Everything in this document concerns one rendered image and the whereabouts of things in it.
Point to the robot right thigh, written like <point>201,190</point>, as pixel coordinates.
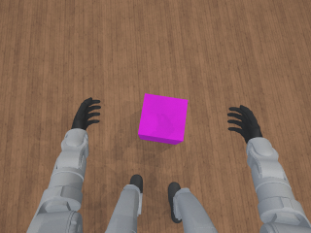
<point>194,217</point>

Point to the left robot hand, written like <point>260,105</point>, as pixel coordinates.
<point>81,118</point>

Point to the robot left thigh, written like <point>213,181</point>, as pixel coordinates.
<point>125,215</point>

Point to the robot left forearm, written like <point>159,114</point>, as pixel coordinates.
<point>64,192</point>

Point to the robot thigh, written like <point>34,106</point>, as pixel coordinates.
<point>194,217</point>
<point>125,215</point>

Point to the right robot upper arm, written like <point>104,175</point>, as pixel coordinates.
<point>277,227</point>

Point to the robot right forearm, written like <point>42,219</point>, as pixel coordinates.
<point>274,192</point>

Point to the carton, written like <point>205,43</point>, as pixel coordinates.
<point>163,119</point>

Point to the left robot upper arm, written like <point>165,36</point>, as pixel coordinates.
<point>57,222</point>

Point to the right robot hand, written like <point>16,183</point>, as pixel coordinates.
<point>249,124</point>

